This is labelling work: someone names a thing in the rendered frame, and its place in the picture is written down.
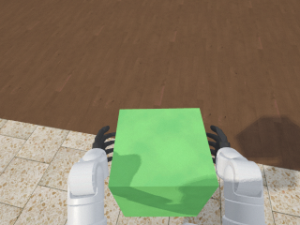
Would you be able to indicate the carton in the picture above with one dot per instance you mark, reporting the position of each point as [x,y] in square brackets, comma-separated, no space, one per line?
[161,163]

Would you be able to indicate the robot left hand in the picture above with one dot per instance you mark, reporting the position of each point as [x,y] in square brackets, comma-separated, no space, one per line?
[100,143]

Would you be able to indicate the robot right hand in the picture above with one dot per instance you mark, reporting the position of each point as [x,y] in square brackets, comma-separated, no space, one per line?
[221,141]

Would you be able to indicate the right robot forearm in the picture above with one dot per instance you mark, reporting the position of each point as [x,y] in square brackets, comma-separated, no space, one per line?
[243,188]

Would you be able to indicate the left robot forearm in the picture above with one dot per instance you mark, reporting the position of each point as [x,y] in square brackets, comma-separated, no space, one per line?
[85,189]

